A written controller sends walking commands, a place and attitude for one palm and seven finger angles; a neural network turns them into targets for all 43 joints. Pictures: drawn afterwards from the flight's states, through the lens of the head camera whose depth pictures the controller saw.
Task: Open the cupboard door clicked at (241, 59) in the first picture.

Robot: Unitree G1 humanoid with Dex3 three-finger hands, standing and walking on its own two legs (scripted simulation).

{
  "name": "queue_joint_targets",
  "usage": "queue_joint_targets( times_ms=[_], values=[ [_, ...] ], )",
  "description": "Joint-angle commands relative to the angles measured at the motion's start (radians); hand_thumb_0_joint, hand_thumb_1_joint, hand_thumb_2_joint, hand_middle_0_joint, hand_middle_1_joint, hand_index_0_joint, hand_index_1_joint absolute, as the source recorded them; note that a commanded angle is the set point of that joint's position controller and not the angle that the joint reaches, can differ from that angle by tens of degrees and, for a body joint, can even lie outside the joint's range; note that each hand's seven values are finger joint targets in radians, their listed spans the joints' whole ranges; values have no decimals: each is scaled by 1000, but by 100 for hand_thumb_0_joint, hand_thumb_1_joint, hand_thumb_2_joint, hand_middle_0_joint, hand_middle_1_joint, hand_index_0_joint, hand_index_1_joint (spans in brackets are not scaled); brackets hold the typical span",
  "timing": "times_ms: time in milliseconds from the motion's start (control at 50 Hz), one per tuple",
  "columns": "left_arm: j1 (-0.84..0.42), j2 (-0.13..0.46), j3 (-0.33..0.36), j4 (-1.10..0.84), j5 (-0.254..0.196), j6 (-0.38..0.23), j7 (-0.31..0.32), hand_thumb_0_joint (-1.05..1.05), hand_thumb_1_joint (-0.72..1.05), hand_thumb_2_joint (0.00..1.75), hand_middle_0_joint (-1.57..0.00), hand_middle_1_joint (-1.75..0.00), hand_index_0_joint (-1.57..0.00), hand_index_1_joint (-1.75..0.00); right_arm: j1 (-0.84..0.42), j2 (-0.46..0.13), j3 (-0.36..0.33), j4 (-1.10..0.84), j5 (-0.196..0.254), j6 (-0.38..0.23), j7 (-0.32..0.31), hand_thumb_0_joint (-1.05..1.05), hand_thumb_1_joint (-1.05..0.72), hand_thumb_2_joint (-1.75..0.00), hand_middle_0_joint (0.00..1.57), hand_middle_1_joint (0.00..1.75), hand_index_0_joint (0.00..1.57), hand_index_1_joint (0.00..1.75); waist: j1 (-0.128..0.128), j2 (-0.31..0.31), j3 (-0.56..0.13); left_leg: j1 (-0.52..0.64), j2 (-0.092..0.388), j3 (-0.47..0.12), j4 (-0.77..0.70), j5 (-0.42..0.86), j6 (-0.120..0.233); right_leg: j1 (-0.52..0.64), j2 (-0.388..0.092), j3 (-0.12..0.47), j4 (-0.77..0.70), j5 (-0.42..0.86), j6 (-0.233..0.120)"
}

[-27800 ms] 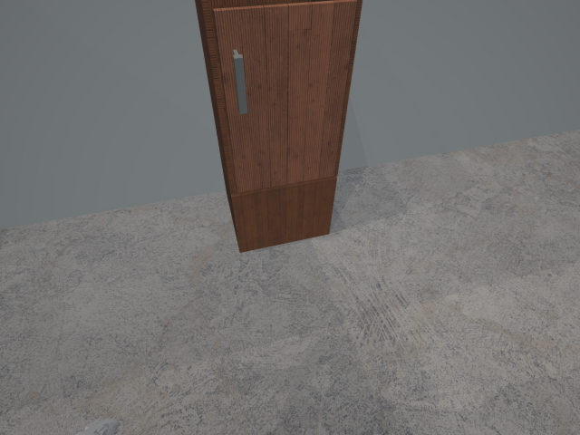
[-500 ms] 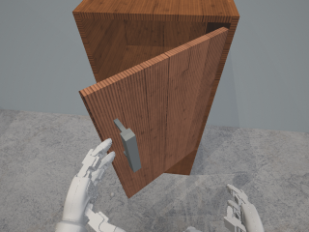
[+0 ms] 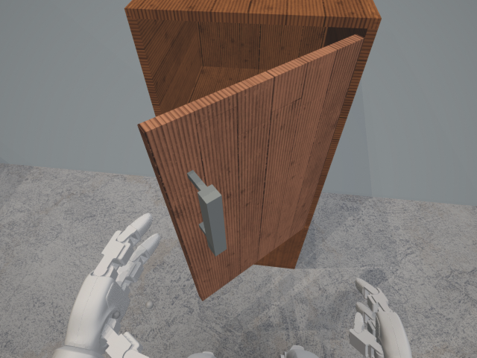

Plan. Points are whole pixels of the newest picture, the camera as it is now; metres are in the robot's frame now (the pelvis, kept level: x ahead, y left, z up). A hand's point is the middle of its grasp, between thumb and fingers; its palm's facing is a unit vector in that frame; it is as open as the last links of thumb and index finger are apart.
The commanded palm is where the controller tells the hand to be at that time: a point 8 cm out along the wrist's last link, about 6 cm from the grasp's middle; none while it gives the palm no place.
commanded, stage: draw the hand back to the body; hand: left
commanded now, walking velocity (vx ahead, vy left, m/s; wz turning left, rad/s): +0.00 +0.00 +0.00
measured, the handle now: (206, 215) +0.31 +0.08 +0.10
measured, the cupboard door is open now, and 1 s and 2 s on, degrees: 43 43 43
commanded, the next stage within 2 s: step back with the hand held close in 1.50 s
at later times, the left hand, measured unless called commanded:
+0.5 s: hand (85, 280) +0.19 +0.19 +0.15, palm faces +0.06 -0.97 -0.22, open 15.9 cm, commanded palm +0.15 +0.25 +0.17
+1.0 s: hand (19, 231) +0.21 +0.25 +0.21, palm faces +0.40 -0.82 -0.41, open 10.6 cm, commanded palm +0.16 +0.29 +0.23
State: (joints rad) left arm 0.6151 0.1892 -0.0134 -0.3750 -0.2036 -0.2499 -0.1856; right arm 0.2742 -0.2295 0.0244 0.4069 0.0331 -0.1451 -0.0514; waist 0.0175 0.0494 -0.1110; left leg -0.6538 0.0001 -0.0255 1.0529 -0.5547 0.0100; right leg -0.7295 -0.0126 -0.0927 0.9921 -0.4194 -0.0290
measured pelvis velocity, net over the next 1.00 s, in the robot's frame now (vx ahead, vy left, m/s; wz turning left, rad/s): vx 0.03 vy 0.01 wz -0.02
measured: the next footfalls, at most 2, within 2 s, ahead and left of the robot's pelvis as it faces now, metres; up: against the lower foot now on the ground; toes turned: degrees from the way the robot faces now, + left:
none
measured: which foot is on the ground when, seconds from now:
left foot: down 0.00-1.00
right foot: down 0.00-1.00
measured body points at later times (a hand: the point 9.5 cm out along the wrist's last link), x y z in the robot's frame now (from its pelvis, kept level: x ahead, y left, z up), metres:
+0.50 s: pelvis +0.02 +0.02 +0.03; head +0.00 +0.01 +0.48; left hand +0.18 +0.24 +0.16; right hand +0.21 -0.19 -0.02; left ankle -0.01 +0.11 -0.67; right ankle +0.05 -0.11 -0.67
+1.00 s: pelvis +0.03 +0.01 +0.06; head +0.01 -0.01 +0.51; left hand +0.18 +0.29 +0.23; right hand +0.21 -0.21 -0.02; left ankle -0.01 +0.11 -0.67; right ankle +0.05 -0.11 -0.67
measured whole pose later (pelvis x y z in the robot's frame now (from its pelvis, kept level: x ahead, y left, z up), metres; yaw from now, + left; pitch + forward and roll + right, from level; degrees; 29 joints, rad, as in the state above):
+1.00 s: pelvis +0.03 +0.01 +0.06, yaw -1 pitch -3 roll -1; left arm 0.53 0.33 0.27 -0.45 -0.04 -0.07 0.13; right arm 0.22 -0.22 0.04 0.61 0.01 -0.15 -0.09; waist 0.07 0.07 0.00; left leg -0.10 -0.01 0.00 0.51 -0.35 0.02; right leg -0.20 0.00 -0.06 0.49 -0.23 -0.01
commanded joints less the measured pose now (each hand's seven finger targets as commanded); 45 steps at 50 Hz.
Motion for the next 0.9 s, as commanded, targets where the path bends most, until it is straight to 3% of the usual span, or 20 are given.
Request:
queue_joint_targets(
  times_ms=[0,100,180,300,340,400,420,440,480,600,620,660,680,700,820,880],
  values=[
    [-16,131,115,-278,3,-40,34,0,-50,30,-15,-30,-15,-30,-79,-96,-41,-184,4,-56,-13,0,-90,-90,20,30,20,30,0,-19,-119,-23,-20,-10,-210,195,5,241,10,72,-197,46,1],
    [-13,99,111,-275,-28,7,30,0,-50,30,-15,-30,-15,-30,-92,-99,-29,-177,15,-66,-15,0,-90,-90,20,30,20,30,-4,-19,-69,11,-12,-22,-261,186,0,249,19,43,-224,48,4],
    [2,111,121,-277,-34,49,7,0,-50,30,-15,-30,-15,-30,-91,-105,-25,-162,16,-82,-17,0,-90,-90,20,30,20,30,-3,-44,-68,49,-6,-32,-288,225,0,276,23,27,-235,100,6],
    [-10,143,165,-345,-40,78,1,0,-50,30,-15,-30,-15,-30,-94,-107,-21,-146,17,-104,-13,0,-90,-90,20,30,20,30,9,-1,-65,111,-1,-41,-330,298,-15,314,28,8,-241,169,3],
    [0,147,184,-358,-46,82,2,0,-43,33,-15,-30,-15,-30,-88,-102,-20,-140,19,-110,-12,0,-90,-90,20,30,20,30,15,22,-61,134,0,-41,-341,325,-24,321,30,1,-246,191,2],
    [-12,162,207,-361,-53,95,-5,0,-32,37,-16,-30,-16,-30,-92,-105,-19,-126,21,-118,-11,0,-90,-90,20,30,20,30,16,10,-57,160,3,-44,-356,361,-30,340,32,-3,-261,224,3],
    [-38,307,250,-444,103,107,141,0,-29,39,-16,-30,-16,-30,-83,-95,-23,-138,0,-103,-40,0,-90,-90,20,30,20,30,53,12,-59,144,22,-36,-415,349,-18,415,17,56,-296,207,-8],
    [25,213,210,-411,119,136,202,0,-26,40,-16,-30,-16,-30,-69,-79,-17,-132,-7,-97,-49,0,-90,-90,20,30,20,30,30,19,-10,147,19,-34,-433,333,-24,405,13,51,-318,190,-9],
    [25,168,173,-392,141,160,248,0,-18,43,-16,-30,-16,-30,-75,-84,-14,-114,-10,-88,-44,0,-90,-90,20,30,20,30,25,21,27,161,25,-36,-448,348,-24,421,8,48,-342,196,-9],
    [-40,220,227,-354,171,157,312,0,2,52,-17,-30,-17,-30,-106,-91,-11,-75,-20,-70,-57,0,-90,-90,20,30,20,30,26,-9,50,254,27,-25,-521,340,-11,497,3,49,-423,201,-4],
    [-55,229,239,-358,174,153,318,0,6,54,-17,-30,-17,-30,-109,-92,-10,-68,-22,-71,-57,0,-90,-90,20,30,20,30,27,10,41,270,26,-24,-534,342,-13,512,1,50,-433,202,-4],
    [-74,239,256,-363,176,146,326,0,13,57,-17,-30,-17,-30,-118,-91,-9,-55,-24,-74,-57,0,-90,-90,20,30,20,30,30,2,35,300,25,-23,-557,363,-12,542,0,50,-452,220,-4],
    [-83,259,276,-367,178,143,330,0,17,58,-17,-30,-17,-30,-129,-94,-9,-46,-24,-78,-61,0,-90,-90,20,30,20,30,36,39,27,317,25,-23,-568,399,-15,564,-3,50,-458,241,-7],
    [-69,256,285,-355,176,142,333,0,20,60,-18,-30,-18,-30,-132,-88,-8,-36,-26,-79,-60,0,-90,-90,20,30,20,30,39,38,33,328,26,-23,-579,427,-19,578,-4,49,-464,260,-6],
    [-94,279,350,-296,169,134,336,0,41,69,-18,-30,-18,-30,-163,-91,-16,9,-29,-75,-55,0,-90,-90,20,30,20,30,46,-19,58,384,27,-6,-628,479,-14,637,-1,54,-525,318,-3],
    [-122,290,378,-279,168,127,334,0,51,74,-19,-30,-19,-30,-177,-94,-20,27,-28,-68,-53,0,-90,-90,20,30,20,30,49,11,67,415,26,1,-647,495,-12,653,0,58,-553,332,-5]
  ],
)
